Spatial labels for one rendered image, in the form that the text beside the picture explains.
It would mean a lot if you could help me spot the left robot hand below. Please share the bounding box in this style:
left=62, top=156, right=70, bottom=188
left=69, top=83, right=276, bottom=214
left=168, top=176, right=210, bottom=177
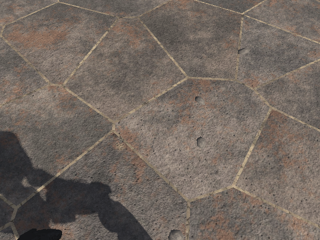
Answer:
left=17, top=228, right=62, bottom=240

